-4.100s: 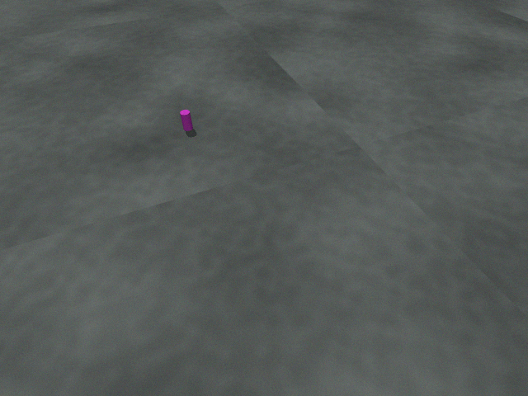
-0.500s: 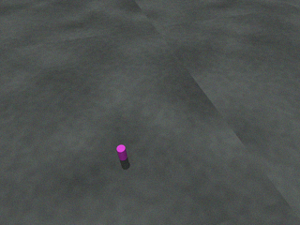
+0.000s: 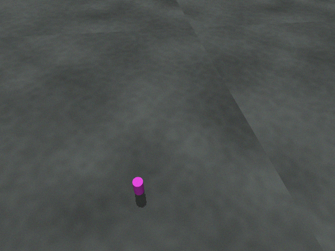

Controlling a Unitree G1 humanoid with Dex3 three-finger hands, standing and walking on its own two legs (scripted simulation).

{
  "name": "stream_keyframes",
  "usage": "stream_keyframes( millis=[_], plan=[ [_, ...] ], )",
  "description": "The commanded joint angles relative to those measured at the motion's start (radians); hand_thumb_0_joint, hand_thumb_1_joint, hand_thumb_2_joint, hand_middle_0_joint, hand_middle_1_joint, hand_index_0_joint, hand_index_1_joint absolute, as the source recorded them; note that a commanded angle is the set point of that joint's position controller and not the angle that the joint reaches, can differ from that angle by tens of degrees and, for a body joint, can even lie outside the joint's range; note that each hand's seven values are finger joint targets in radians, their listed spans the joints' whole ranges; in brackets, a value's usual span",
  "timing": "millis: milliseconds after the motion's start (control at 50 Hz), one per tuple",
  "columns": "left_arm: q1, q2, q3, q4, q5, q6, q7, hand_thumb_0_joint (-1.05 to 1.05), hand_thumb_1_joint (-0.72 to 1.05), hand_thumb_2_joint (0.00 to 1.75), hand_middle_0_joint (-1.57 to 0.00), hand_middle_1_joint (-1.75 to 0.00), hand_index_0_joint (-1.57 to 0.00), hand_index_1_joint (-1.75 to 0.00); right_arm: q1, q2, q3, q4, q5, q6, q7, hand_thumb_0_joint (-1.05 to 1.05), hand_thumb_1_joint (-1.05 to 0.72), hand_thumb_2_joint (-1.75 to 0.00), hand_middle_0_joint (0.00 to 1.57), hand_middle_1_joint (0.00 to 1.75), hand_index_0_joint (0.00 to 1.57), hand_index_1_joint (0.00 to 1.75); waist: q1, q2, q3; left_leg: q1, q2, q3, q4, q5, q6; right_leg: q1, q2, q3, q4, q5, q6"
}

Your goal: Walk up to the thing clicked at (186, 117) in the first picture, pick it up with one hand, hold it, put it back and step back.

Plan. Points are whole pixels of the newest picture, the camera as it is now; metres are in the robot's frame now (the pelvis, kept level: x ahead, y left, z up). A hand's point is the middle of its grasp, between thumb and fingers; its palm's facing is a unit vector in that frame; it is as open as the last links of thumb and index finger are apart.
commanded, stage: walk up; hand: left
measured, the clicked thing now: (138, 186) +0.60 +0.18 -0.69
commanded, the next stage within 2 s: stand in 1.92 s
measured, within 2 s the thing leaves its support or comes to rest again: neither
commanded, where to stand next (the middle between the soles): +0.24 -0.02 m, yaw -1 degrees
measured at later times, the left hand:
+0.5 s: hand (78, 234) +0.20 +0.24 -0.11, palm faces -0.04 -0.90 -0.43, open 7.3 cm
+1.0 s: hand (81, 229) +0.22 +0.25 -0.14, palm faces +0.00 -0.94 -0.33, open 7.4 cm
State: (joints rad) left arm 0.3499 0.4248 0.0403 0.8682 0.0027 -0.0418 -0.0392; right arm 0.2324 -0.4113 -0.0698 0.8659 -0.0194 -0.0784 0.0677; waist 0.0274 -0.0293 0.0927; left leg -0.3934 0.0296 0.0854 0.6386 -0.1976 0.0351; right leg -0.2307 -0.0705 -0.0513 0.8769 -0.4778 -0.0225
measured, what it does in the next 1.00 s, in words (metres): walks ahead: right foot, then left foot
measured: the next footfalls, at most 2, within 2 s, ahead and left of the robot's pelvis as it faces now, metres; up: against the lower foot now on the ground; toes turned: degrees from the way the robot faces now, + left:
right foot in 0.34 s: +0.22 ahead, -0.16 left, +0.00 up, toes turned -2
left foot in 0.64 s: +0.23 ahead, +0.11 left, +0.00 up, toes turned +2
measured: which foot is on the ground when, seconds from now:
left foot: down 0.00-0.36, up 0.38-0.62, down 0.64-1.00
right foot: up 0.00-0.32, down 0.34-1.00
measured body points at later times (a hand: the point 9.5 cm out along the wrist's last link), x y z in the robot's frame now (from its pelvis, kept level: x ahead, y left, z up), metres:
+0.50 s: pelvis +0.12 -0.03 +0.01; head +0.15 -0.06 +0.45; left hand +0.20 +0.29 -0.08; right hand +0.18 -0.35 -0.13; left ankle +0.12 +0.10 -0.68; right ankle +0.18 -0.16 -0.72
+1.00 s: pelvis +0.16 -0.01 +0.02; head +0.17 +0.00 +0.47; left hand +0.22 +0.30 -0.12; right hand +0.27 -0.31 -0.11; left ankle +0.19 +0.11 -0.72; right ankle +0.18 -0.16 -0.72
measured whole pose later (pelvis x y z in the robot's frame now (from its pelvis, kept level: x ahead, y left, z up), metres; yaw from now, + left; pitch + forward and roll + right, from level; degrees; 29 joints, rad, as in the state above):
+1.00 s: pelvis +0.16 -0.01 +0.02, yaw +1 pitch -3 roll -1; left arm 0.13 0.37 -0.02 1.10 -0.01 -0.02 -0.01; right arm 0.06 -0.36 0.00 1.09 0.00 -0.01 0.03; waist 0.02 0.00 0.08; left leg -0.25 0.03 0.02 0.53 -0.24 0.00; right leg -0.22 -0.05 -0.03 0.49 -0.22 0.04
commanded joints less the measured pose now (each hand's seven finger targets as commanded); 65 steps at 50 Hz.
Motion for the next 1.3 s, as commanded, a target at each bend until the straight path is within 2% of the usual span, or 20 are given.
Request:
stream_keyframes(
  millis=[0, 60, 180, 260, 300, 320, 340, 360, 380, 460, 540, 580, 600, 620, 640, 660, 740, 780, 920, 1280],
  plan=[
    [-0.004, 0.226, 0.053, -0.072, -0.01, -0.027, 0.03, 0.0, 0.9, 0.9, -0.2, -0.3, -0.2, -0.3, 0.155, -0.296, -0.079, -0.062, 0.028, -0.017, -0.044, 0.0, -0.9, -0.9, 0.2, 0.3, 0.2, 0.3, -0.075, 0.11, -0.077, 0.37, 0.343, -0.51, -0.342, -0.012, 0.221, -0.437, 0.005, 0.147, 0.339, 0.031, -0.028],
    [0.061, 0.201, 0.055, -0.026, -0.005, -0.018, 0.014, 0.0, 0.9, 0.9, -0.2, -0.3, -0.2, -0.3, 0.088, -0.253, -0.058, -0.072, 0.024, -0.023, -0.048, 0.0, -0.9, -0.9, 0.2, 0.3, 0.2, 0.3, -0.027, 0.174, -0.052, 0.211, 0.251, -0.264, -0.339, 0.098, 0.17, -0.304, -0.034, 0.104, 0.19, 0.117, -0.006],
    [-0.035, 0.186, 0.065, -0.049, 0.013, -0.02, -0.015, 0.0, 0.9, 0.9, -0.2, -0.3, -0.2, -0.3, 0.074, -0.287, -0.068, -0.1, 0.01, -0.018, -0.035, 0.0, -0.9, -0.9, 0.2, 0.3, 0.2, 0.3, -0.053, 0.203, -0.014, 0.117, 0.237, -0.228, -0.399, -0.227, 0.204, -0.23, -0.042, 0.032, -0.1, 0.206, 0.022],
    [-0.003, 0.168, 0.066, -0.011, 0.014, -0.033, 0.002, 0.0, 0.9, 0.9, -0.2, -0.3, -0.2, -0.3, 0.018, -0.266, -0.05, -0.109, 0.014, 0.006, -0.035, 0.0, -0.9, -0.9, 0.2, 0.3, 0.2, 0.3, -0.008, 0.16, -0.034, 0.024, 0.206, -0.164, -0.26, -0.146, 0.165, -0.041, 0.023, -0.015, -0.247, 0.29, 0.016],
    [0.024, 0.19, 0.073, 0.005, 0.02, -0.05, 0.02, 0.0, 0.9, 0.9, -0.2, -0.3, -0.2, -0.3, 0.036, -0.201, -0.024, -0.109, 0.016, 0.018, -0.038, 0.0, -0.9, -0.9, 0.2, 0.3, 0.2, 0.3, 0.015, 0.058, -0.087, -0.026, 0.14, -0.101, -0.062, -0.047, 0.106, 0.127, 0.061, -0.012, -0.353, 0.28, 0.001],
    [0.049, 0.227, 0.078, 0.004, 0.025, -0.059, 0.034, 0.0, 0.9, 0.9, -0.2, -0.3, -0.2, -0.3, 0.072, -0.128, 0.001, -0.102, 0.024, 0.022, -0.045, 0.0, -0.9, -0.9, 0.2, 0.3, 0.2, 0.3, 0.032, -0.112, -0.107, -0.062, 0.069, -0.038, 0.15, -0.074, 0.055, 0.165, -0.073, 0.182, -0.471, 0.271, -0.035],
    [0.035, 0.302, 0.088, -0.023, 0.021, -0.067, 0.041, 0.0, 0.9, 0.9, -0.2, -0.3, -0.2, -0.3, 0.105, -0.079, 0.022, -0.111, 0.022, 0.03, -0.047, 0.0, -0.9, -0.9, 0.2, 0.3, 0.2, 0.3, 0.005, -0.251, -0.111, -0.195, -0.032, -0.026, 0.334, -0.327, -0.007, 0.186, -0.313, 0.558, -0.586, 0.276, -0.137],
    [0.022, 0.337, 0.09, -0.022, 0.006, -0.057, 0.041, 0.0, 0.9, 0.9, -0.2, -0.3, -0.2, -0.3, 0.074, -0.191, -0.013, -0.09, 0.016, 0.044, -0.065, 0.0, -0.9, -0.9, 0.2, 0.3, 0.2, 0.3, 0.025, -0.165, -0.082, -0.182, -0.007, -0.105, 0.393, -0.399, -0.002, 0.115, -0.364, 0.619, -0.573, 0.3, -0.246],
    [0.017, 0.31, 0.086, -0.028, -0.001, -0.052, 0.044, 0.0, 0.9, 0.9, -0.2, -0.3, -0.2, -0.3, 0.069, -0.218, -0.019, -0.074, 0.02, 0.048, -0.069, 0.0, -0.9, -0.9, 0.2, 0.3, 0.2, 0.3, 0.024, -0.116, -0.075, -0.201, 0.005, -0.14, 0.43, -0.388, -0.004, 0.136, -0.336, 0.548, -0.54, 0.396, -0.265],
    [-0.075, 0.257, 0.062, -0.041, 0.007, -0.042, 0.055, 0.0, 0.9, 0.9, -0.2, -0.3, -0.2, -0.3, 0.107, -0.195, -0.019, -0.012, 0.02, 0.053, -0.063, 0.0, -0.9, -0.9, 0.2, 0.3, 0.2, 0.3, -0.016, -0.161, -0.123, -0.102, 0.029, -0.121, 0.308, -0.272, -0.015, 0.084, -0.208, 0.258, -0.455, 0.553, -0.189],
    [-0.141, 0.241, 0.048, -0.041, 0.012, -0.03, 0.058, 0.0, 0.9, 0.9, -0.2, -0.3, -0.2, -0.3, 0.067, -0.156, -0.012, 0.022, 0.019, 0.061, -0.061, 0.0, -0.9, -0.9, 0.2, 0.3, 0.2, 0.3, -0.019, -0.191, -0.129, 0.069, 0.011, -0.062, 0.094, -0.173, -0.026, -0.05, -0.179, 0.162, -0.392, 0.579, -0.169],
    [-0.188, 0.23, 0.038, -0.037, -0.001, -0.015, 0.056, 0.0, 0.9, 0.9, -0.2, -0.3, -0.2, -0.3, 0.078, -0.155, -0.015, 0.052, 0.017, 0.056, -0.065, 0.0, -0.9, -0.9, 0.2, 0.3, 0.2, 0.3, -0.05, -0.135, -0.141, 0.188, -0.014, -0.03, -0.039, -0.037, -0.021, -0.122, -0.161, 0.136, -0.326, 0.48, -0.139],
    [-0.198, 0.205, 0.026, -0.035, -0.004, -0.007, 0.054, 0.0, 0.9, 0.9, -0.2, -0.3, -0.2, -0.3, 0.073, -0.173, -0.021, 0.061, 0.009, 0.05, -0.069, 0.0, -0.9, -0.9, 0.2, 0.3, 0.2, 0.3, -0.062, -0.1, -0.136, 0.226, -0.008, -0.057, -0.094, 0.014, -0.008, -0.179, -0.152, 0.135, -0.296, 0.408, -0.105],
    [-0.189, 0.167, 0.013, -0.033, -0.008, 0.001, 0.053, 0.0, 0.9, 0.9, -0.2, -0.3, -0.2, -0.3, 0.052, -0.217, -0.03, 0.06, 0.0, 0.045, -0.073, 0.0, -0.9, -0.9, 0.2, 0.3, 0.2, 0.3, -0.054, 0.003, -0.126, 0.242, 0.08, -0.182, -0.16, 0.031, 0.015, -0.24, -0.109, 0.109, -0.251, 0.29, -0.059],
    [-0.166, 0.138, 0.005, -0.018, -0.022, 0.009, 0.053, 0.0, 0.9, 0.9, -0.2, -0.3, -0.2, -0.3, -0.05, -0.264, -0.03, 0.03, 0.007, 0.039, -0.071, 0.0, -0.9, -0.9, 0.2, 0.3, 0.2, 0.3, -0.006, 0.141, -0.105, 0.1, 0.234, -0.419, -0.27, -0.104, 0.087, -0.193, 0.011, 0.039, -0.192, 0.084, -0.003],
    [-0.168, 0.183, 0.021, 0.027, -0.015, 0.019, 0.059, 0.0, 0.9, 0.9, -0.2, -0.3, -0.2, -0.3, -0.093, -0.284, -0.03, 0.034, 0.018, 0.043, -0.066, 0.0, -0.9, -0.9, 0.2, 0.3, 0.2, 0.3, -0.011, 0.164, -0.079, -0.027, 0.276, -0.448, -0.306, -0.208, 0.15, -0.067, 0.029, 0.035, -0.128, -0.024, -0.004],
    [-0.156, 0.179, 0.013, 0.101, -0.008, -0.001, 0.052, 0.0, 0.9, 0.9, -0.2, -0.3, -0.2, -0.3, -0.168, -0.186, 0.014, 0.071, 0.021, 0.05, -0.062, 0.0, -0.9, -0.9, 0.2, 0.3, 0.2, 0.3, 0.016, 0.139, -0.089, 0.014, 0.113, -0.228, -0.193, -0.094, 0.022, 0.013, -0.02, 0.104, -0.368, 0.222, -0.018],
    [-0.217, 0.203, 0.01, 0.112, -0.002, -0.007, 0.051, 0.0, 0.9, 0.9, -0.2, -0.3, -0.2, -0.3, -0.147, -0.179, 0.019, 0.098, 0.022, 0.054, -0.059, 0.0, -0.9, -0.9, 0.2, 0.3, 0.2, 0.3, -0.024, 0.112, -0.092, 0.067, 0.088, -0.214, -0.206, -0.148, 0.007, -0.026, -0.059, 0.151, -0.421, 0.196, -0.029],
    [-0.262, 0.173, -0.008, 0.179, -0.01, -0.011, 0.049, 0.0, 0.9, 0.9, -0.2, -0.3, -0.2, -0.3, -0.204, -0.179, 0.025, 0.16, 0.025, 0.049, -0.061, 0.0, -0.9, -0.9, 0.2, 0.3, 0.2, 0.3, -0.019, 0.079, -0.139, 0.19, 0.103, -0.191, -0.235, 0.061, 0.007, 0.037, -0.05, 0.105, -0.472, 0.365, -0.004],
    [-0.318, 0.148, -0.01, 0.253, 0.0, 0.0, 0.045, 0.0, 0.9, 0.9, -0.2, -0.3, -0.2, -0.3, -0.257, -0.159, 0.024, 0.235, 0.021, 0.061, -0.058, 0.0, -0.9, -0.9, 0.2, 0.3, 0.2, 0.3, -0.018, 0.03, -0.127, 0.272, 0.099, -0.17, -0.361, 0.072, -0.017, 0.09, -0.067, 0.097, -0.603, 0.345, 0.021]
  ],
)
